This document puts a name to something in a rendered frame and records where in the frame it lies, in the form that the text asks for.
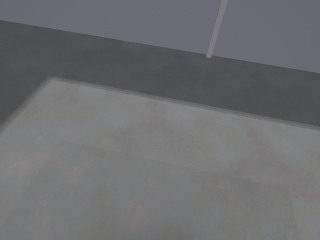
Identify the panel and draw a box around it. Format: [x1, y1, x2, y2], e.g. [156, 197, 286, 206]
[206, 0, 228, 58]

